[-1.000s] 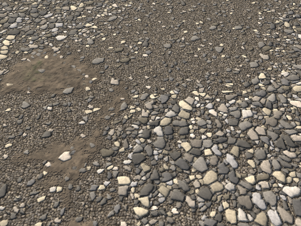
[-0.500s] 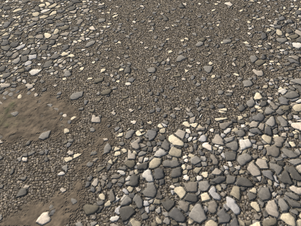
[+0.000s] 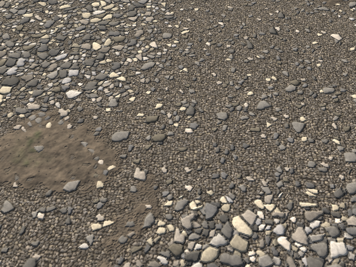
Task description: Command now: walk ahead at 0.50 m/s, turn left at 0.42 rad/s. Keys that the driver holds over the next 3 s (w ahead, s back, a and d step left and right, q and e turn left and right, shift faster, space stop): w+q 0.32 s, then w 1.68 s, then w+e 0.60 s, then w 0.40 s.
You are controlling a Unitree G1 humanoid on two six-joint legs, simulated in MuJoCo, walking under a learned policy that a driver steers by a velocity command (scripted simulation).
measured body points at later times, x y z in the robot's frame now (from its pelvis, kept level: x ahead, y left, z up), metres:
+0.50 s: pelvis +0.28 -0.01 +0.01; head +0.31 +0.00 +0.45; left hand +0.45 +0.26 -0.08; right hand +0.30 -0.29 -0.13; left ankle +0.10 +0.05 -0.71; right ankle +0.42 -0.08 -0.72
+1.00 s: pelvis +0.53 +0.06 +0.01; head +0.56 +0.08 +0.46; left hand +0.40 +0.28 -0.13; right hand +0.80 -0.08 -0.08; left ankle +0.62 +0.19 -0.71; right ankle +0.42 -0.08 -0.72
